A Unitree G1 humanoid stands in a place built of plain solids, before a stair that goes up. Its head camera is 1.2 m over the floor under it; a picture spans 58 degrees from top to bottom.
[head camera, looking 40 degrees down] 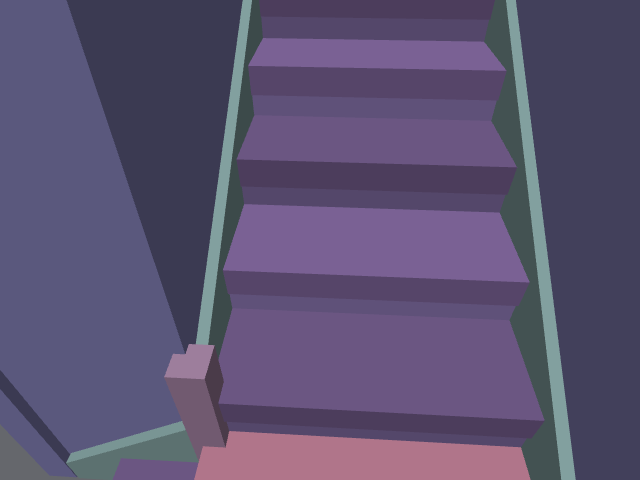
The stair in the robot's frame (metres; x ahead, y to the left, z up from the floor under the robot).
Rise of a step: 0.18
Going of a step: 0.30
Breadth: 0.84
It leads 3 degrees to the right of straight ahead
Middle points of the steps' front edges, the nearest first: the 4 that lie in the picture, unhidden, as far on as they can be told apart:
0.55 -0.15 0.18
0.85 -0.15 0.36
1.14 -0.16 0.54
1.44 -0.18 0.72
